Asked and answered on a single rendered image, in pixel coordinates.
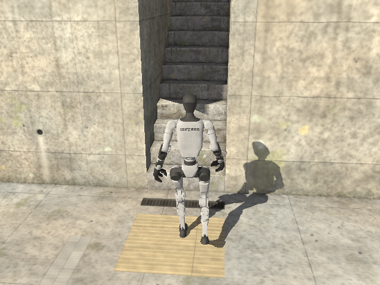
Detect stairs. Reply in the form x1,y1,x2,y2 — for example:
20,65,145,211
147,0,229,192

